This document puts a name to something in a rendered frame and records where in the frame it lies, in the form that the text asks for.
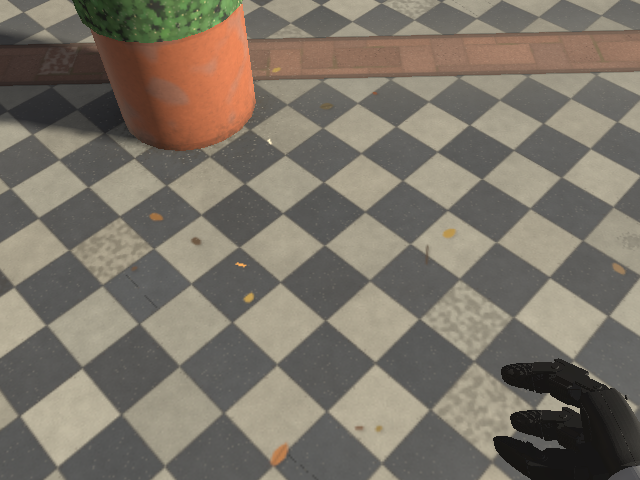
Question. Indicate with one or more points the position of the right robot hand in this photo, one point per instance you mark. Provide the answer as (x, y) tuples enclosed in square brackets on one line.
[(600, 441)]

